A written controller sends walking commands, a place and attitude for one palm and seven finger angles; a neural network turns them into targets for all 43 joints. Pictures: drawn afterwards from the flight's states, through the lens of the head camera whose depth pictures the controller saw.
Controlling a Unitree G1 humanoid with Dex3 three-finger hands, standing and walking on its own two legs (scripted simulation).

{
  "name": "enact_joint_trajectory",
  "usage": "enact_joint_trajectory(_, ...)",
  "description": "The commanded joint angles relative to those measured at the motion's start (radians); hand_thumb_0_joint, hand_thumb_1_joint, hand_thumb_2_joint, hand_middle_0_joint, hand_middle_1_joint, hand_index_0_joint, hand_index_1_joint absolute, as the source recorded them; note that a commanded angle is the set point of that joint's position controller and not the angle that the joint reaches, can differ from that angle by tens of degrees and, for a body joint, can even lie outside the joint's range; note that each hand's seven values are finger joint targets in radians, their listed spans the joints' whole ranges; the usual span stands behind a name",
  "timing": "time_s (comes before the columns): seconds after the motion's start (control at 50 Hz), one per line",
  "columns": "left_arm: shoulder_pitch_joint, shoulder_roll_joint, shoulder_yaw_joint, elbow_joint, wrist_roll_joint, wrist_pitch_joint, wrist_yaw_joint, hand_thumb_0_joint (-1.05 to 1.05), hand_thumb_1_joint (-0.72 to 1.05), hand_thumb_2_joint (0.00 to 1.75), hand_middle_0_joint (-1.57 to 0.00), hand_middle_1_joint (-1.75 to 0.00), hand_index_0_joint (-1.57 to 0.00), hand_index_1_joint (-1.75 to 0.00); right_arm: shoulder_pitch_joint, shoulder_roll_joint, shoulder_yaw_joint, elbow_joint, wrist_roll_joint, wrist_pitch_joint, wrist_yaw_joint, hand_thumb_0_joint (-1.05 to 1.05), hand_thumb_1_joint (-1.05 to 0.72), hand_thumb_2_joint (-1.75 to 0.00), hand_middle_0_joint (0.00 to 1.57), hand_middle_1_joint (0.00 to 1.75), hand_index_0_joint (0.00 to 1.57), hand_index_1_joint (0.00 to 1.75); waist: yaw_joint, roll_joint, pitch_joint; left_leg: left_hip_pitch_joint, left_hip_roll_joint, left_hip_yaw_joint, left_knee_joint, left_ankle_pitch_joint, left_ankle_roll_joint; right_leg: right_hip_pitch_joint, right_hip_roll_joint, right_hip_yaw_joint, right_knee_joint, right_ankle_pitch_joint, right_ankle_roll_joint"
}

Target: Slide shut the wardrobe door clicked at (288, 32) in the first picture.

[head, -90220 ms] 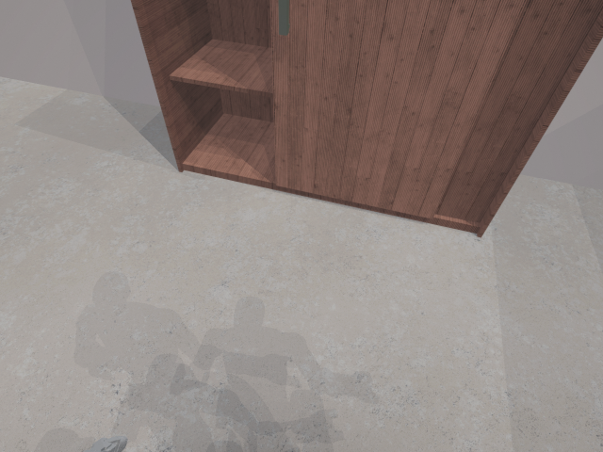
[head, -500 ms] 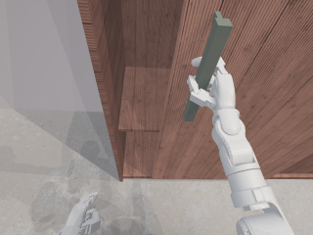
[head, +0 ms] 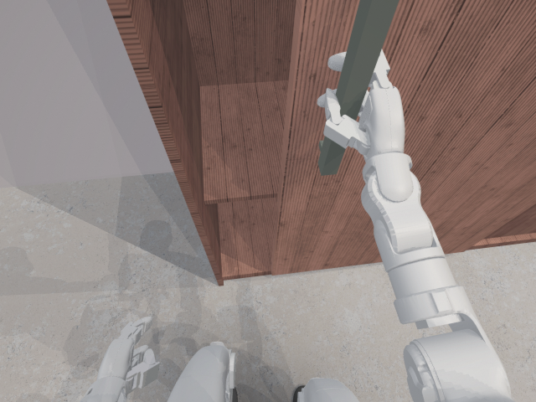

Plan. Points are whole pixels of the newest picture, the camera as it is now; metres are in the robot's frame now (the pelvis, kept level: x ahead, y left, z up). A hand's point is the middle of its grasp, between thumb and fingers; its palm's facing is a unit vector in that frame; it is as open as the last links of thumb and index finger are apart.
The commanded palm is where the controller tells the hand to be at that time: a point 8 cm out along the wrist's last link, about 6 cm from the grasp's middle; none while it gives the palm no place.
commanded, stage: step sideways, sliding the door along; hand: right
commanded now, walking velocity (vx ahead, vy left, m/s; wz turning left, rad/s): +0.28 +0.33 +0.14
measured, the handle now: (343, 92) +0.48 -0.10 +0.16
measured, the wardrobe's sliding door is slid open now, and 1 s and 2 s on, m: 0.18 0.08 0.00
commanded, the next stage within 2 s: none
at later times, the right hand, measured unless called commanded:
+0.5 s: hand (317, 116) +0.43 -0.06 +0.16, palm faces +0.28 +0.96 -0.05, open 6.6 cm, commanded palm +0.39 -0.02 +0.17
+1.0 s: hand (252, 128) +0.42 +0.02 +0.15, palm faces +0.17 +0.98 -0.04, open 7.1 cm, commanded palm +0.38 +0.06 +0.16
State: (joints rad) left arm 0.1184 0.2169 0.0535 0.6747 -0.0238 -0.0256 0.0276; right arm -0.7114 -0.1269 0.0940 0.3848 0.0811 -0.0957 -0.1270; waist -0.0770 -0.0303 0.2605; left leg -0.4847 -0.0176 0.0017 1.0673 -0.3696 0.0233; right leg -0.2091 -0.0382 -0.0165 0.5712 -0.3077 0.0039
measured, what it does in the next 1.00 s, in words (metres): steps to the left: left foot, then right foot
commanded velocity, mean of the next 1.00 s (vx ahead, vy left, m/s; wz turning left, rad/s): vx -0.14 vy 0.09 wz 0.14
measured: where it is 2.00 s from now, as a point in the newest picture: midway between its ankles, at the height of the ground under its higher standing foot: outside the picture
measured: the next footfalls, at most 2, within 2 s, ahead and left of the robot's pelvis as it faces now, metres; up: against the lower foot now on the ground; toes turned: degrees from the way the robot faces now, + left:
left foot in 0.28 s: +0.12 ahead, +0.26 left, +0.00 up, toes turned +1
right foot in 0.44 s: +0.06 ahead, -0.03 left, +0.00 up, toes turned -11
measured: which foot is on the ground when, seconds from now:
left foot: up 0.00-0.26, down 0.28-1.00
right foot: down 0.00-0.30, up 0.32-0.42, down 0.44-1.00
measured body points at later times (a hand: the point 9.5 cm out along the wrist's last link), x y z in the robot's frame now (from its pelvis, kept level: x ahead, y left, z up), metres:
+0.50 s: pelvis +0.04 +0.11 +0.00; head +0.12 +0.12 +0.44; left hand +0.26 +0.34 -0.11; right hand +0.41 -0.11 +0.16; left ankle +0.08 +0.25 -0.72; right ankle +0.03 -0.04 -0.73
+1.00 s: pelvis +0.08 +0.14 -0.01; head +0.16 +0.15 +0.43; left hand +0.33 +0.29 -0.11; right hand +0.40 -0.03 +0.16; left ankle +0.05 +0.26 -0.73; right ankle +0.03 -0.03 -0.73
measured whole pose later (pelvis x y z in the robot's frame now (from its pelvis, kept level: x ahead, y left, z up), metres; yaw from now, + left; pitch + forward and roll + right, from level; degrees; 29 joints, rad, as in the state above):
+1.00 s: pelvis +0.08 +0.14 -0.01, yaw -2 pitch +0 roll +1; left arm 0.04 0.18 0.00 0.56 -0.03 -0.10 -0.05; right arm -0.28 -0.05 0.11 -0.11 0.03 -0.06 -0.18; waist -0.15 -0.09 0.18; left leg -0.25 0.01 0.05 0.61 -0.37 -0.01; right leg -0.24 -0.17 -0.10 0.67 -0.37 0.07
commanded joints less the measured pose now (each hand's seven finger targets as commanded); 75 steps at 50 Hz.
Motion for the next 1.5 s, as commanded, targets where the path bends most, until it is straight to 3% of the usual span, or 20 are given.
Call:
enact_joint_trajectory(0.0,-0.037,0.110,0.030,-0.152,-0.005,-0.029,-0.024,0.00,0.90,0.90,-0.20,-0.30,-0.20,-0.30,-0.563,0.205,0.260,-0.368,-0.048,-0.108,0.119,0.00,-0.90,-0.90,0.45,1.40,0.45,1.40,0.116,-0.062,-0.559,-0.193,0.089,-0.052,-0.014,-0.031,-0.014,0.527,-0.377,0.186,-0.064,0.761,-0.199)
enact_joint_trajectory(0.18,-0.065,0.096,0.013,-0.186,-0.008,-0.027,-0.029,0.00,0.90,0.90,-0.20,-0.30,-0.20,-0.30,-0.426,0.127,0.201,-0.409,-0.034,-0.099,0.103,0.00,-0.90,-0.90,0.45,1.40,0.45,1.40,0.135,-0.288,-0.537,0.091,0.018,0.122,-0.370,0.102,-0.029,0.444,-0.282,0.004,-0.003,0.902,-0.085)
enact_joint_trajectory(0.24,-0.079,0.077,0.004,-0.181,-0.024,-0.035,-0.024,0.00,0.90,0.90,-0.20,-0.30,-0.20,-0.30,-0.372,0.078,0.161,-0.464,-0.048,-0.107,0.092,0.00,-0.90,-0.90,0.45,1.40,0.45,1.40,0.105,-0.116,-0.562,0.400,0.031,0.104,-0.653,0.521,-0.017,0.293,-0.191,-0.047,0.221,0.670,-0.025)
enact_joint_trajectory(0.3,-0.087,0.040,-0.005,-0.137,-0.014,-0.058,0.008,0.00,0.90,0.90,-0.20,-0.30,-0.20,-0.30,-0.279,0.002,0.116,-0.506,-0.063,-0.072,0.070,0.00,-0.90,-0.90,0.45,1.40,0.45,1.40,0.114,0.299,-0.569,0.561,0.294,-0.171,-0.605,1.201,0.090,-0.063,0.011,0.007,0.361,-0.182,0.025)
enact_joint_trajectory(0.34,-0.106,0.047,0.000,-0.138,-0.015,-0.072,0.026,0.00,0.90,0.90,-0.20,-0.30,-0.20,-0.30,-0.256,0.044,0.127,-0.554,-0.043,-0.067,0.065,0.00,-0.90,-0.90,0.45,1.40,0.45,1.40,0.101,0.404,-0.570,0.538,0.295,-0.161,-0.584,1.079,0.084,-0.070,-0.013,0.059,0.308,-0.216,-0.009)
enact_joint_trajectory(0.38,-0.136,0.046,-0.015,-0.119,-0.012,-0.101,0.035,0.00,0.90,0.90,-0.20,-0.30,-0.20,-0.30,-0.260,0.100,0.169,-0.633,-0.028,-0.065,0.048,0.00,-0.90,-0.90,0.45,1.40,0.45,1.40,0.122,0.217,-0.581,0.555,0.225,-0.068,-0.486,0.997,0.043,0.000,-0.027,0.013,-0.068,0.037,-0.015)
enact_joint_trajectory(0.44,-0.143,0.090,0.007,-0.172,-0.011,-0.107,0.003,0.00,0.90,0.90,-0.20,-0.30,-0.20,-0.30,-0.213,0.172,0.234,-0.688,-0.015,-0.089,0.058,0.00,-0.90,-0.90,0.45,1.40,0.45,1.40,0.083,-0.115,-0.641,0.248,0.095,0.014,-0.301,0.167,-0.046,0.301,-0.330,0.214,-0.132,0.897,-0.147)
enact_joint_trajectory(0.48,-0.137,0.074,0.006,-0.183,-0.012,-0.109,-0.017,0.00,0.90,0.90,-0.20,-0.30,-0.20,-0.30,-0.239,0.206,0.268,-0.698,-0.027,-0.091,0.062,0.00,-0.90,-0.90,0.45,1.40,0.45,1.40,0.087,-0.202,-0.568,0.178,0.077,0.004,-0.253,-0.044,-0.029,0.294,-0.328,0.140,-0.135,0.838,-0.163)
enact_joint_trajectory(0.54,-0.100,0.089,0.006,-0.173,-0.020,-0.138,-0.034,0.00,0.90,0.90,-0.20,-0.30,-0.20,-0.30,-0.184,0.190,0.268,-0.689,-0.045,-0.101,0.058,0.00,-0.90,-0.90,0.45,1.40,0.45,1.40,0.085,-0.186,-0.570,0.219,0.068,0.022,-0.495,0.205,-0.013,0.388,-0.247,0.020,0.030,0.901,-0.095)
enact_joint_trajectory(0.66,-0.091,0.096,0.013,-0.172,-0.022,-0.136,-0.019,0.00,0.90,0.90,-0.20,-0.30,-0.20,-0.30,-0.087,0.161,0.282,-0.757,-0.065,-0.092,0.052,0.00,-0.90,-0.90,0.45,1.40,0.45,1.40,0.106,0.164,-0.636,0.495,0.201,-0.127,-0.485,1.128,0.020,0.117,-0.106,-0.001,0.091,0.448,-0.005)
enact_joint_trajectory(0.8,-0.112,0.081,0.001,-0.237,-0.014,-0.132,-0.045,0.00,0.90,0.90,-0.20,-0.30,-0.20,-0.30,-0.014,0.299,0.415,-0.811,-0.059,-0.115,0.080,0.00,-0.90,-0.90,0.45,1.40,0.45,1.40,0.089,-0.071,-0.612,0.147,0.059,0.025,-0.363,0.196,-0.029,0.386,-0.281,-0.001,-0.027,0.918,-0.104)
enact_joint_trajectory(0.88,-0.093,0.083,-0.004,-0.250,-0.010,-0.128,-0.058,0.00,0.90,0.90,-0.20,-0.30,-0.20,-0.30,-0.050,0.275,0.407,-0.862,-0.064,-0.134,0.086,0.00,-0.90,-0.90,0.45,1.40,0.45,1.40,0.103,-0.118,-0.571,0.100,0.035,0.054,-0.400,0.174,-0.020,0.425,-0.298,-0.044,0.028,1.012,-0.095)
enact_joint_trajectory(0.96,-0.095,0.092,0.002,-0.241,-0.017,-0.100,-0.062,0.00,0.90,0.90,-0.20,-0.30,-0.20,-0.30,-0.011,0.180,0.339,-0.894,-0.081,-0.140,0.080,0.00,-0.90,-0.90,0.45,1.40,0.45,1.40,0.109,0.103,-0.629,0.332,0.095,-0.019,-0.522,0.853,0.011,0.274,-0.210,-0.078,0.217,0.800,-0.031)
enact_joint_trajectory(1.04,-0.094,0.047,-0.008,-0.241,-0.006,-0.089,-0.038,0.00,0.90,0.90,-0.20,-0.30,-0.20,-0.30,0.094,0.162,0.310,-0.911,-0.075,-0.145,0.066,0.00,-0.90,-0.90,0.45,1.40,0.45,1.40,0.093,0.271,-0.638,0.538,0.213,-0.183,-0.391,1.479,0.078,0.014,-0.093,-0.083,0.053,0.085,0.000)
enact_joint_trajectory(1.08,-0.119,0.068,0.011,-0.249,0.000,-0.086,-0.032,0.00,0.90,0.90,-0.20,-0.30,-0.20,-0.30,0.088,0.172,0.324,-0.948,-0.057,-0.150,0.078,0.00,-0.90,-0.90,0.45,1.40,0.45,1.40,0.110,0.097,-0.657,0.329,0.114,-0.056,-0.280,1.082,-0.008,0.290,-0.220,-0.044,-0.147,0.655,-0.032)
enact_joint_trajectory(1.12,-0.110,0.086,0.019,-0.278,0.014,-0.080,-0.066,0.00,0.90,0.90,-0.20,-0.30,-0.20,-0.30,0.087,0.205,0.346,-0.942,-0.066,-0.171,0.096,0.00,-0.90,-0.90,0.45,1.40,0.45,1.40,0.100,-0.217,-0.594,-0.045,0.044,-0.008,-0.127,-0.080,-0.026,0.527,-0.444,0.086,-0.082,1.254,-0.146)
enact_joint_trajectory(1.28,-0.144,0.073,0.009,-0.285,-0.014,-0.074,-0.084,0.00,0.90,0.90,-0.20,-0.30,-0.20,-0.30,0.002,0.173,0.299,-0.837,-0.086,-0.126,0.101,0.00,-0.90,-0.90,0.45,1.40,0.45,1.40,0.110,-0.210,-0.502,0.228,0.000,0.099,-0.405,0.236,-0.020,0.258,-0.346,-0.112,0.039,0.744,-0.047)
enact_joint_trajectory(1.32,-0.167,0.051,0.001,-0.290,-0.033,-0.064,-0.073,0.00,0.90,0.90,-0.20,-0.30,-0.20,-0.30,0.003,0.137,0.274,-0.848,-0.080,-0.117,0.095,0.00,-0.90,-0.90,0.45,1.40,0.45,1.40,0.100,-0.037,-0.514,0.365,0.067,0.035,-0.455,0.567,-0.006,0.118,-0.272,-0.127,0.160,0.465,-0.022)
enact_joint_trajectory(1.38,-0.123,0.017,0.002,-0.256,-0.026,-0.080,-0.047,0.00,0.90,0.90,-0.20,-0.30,-0.20,-0.30,0.131,0.086,0.229,-0.829,-0.056,-0.096,0.065,0.00,-0.90,-0.90,0.45,1.40,0.45,1.40,0.093,0.375,-0.551,0.350,0.294,-0.328,-0.599,1.048,0.138,-0.039,-0.024,-0.023,0.389,-0.318,-0.022)
enact_joint_trajectory(1.48,-0.127,0.033,0.007,-0.203,-0.013,-0.077,-0.046,0.00,0.90,0.90,-0.20,-0.30,-0.20,-0.30,-0.004,0.137,0.271,-0.924,-0.044,-0.150,0.064,0.00,-0.90,-0.90,0.45,1.40,0.45,1.40,0.152,0.142,-0.614,0.315,0.170,-0.090,-0.392,0.789,0.064,0.176,-0.117,-0.046,-0.184,0.174,0.006)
